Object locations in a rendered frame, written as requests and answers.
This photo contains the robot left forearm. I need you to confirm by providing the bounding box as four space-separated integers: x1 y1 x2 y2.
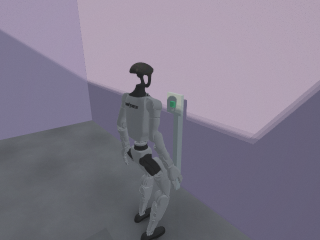
117 125 130 149

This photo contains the right robot upper arm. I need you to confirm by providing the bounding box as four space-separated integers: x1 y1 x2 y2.
146 97 163 143

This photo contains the robot right hand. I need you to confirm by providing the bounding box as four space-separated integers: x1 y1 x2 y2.
167 166 183 190

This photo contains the robot right forearm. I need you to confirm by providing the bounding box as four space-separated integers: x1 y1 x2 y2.
153 132 174 170

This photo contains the robot left hand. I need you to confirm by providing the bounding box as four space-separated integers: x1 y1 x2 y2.
121 146 134 165

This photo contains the right robot foot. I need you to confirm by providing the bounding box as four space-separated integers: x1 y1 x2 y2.
140 226 165 240

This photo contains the right robot thigh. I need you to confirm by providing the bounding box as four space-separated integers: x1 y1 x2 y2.
143 155 171 204

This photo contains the button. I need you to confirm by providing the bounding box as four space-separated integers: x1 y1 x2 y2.
170 101 176 108

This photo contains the left robot upper arm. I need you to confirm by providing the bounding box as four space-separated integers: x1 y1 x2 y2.
117 92 130 129

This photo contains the panel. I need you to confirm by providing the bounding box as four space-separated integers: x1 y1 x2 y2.
167 92 184 190

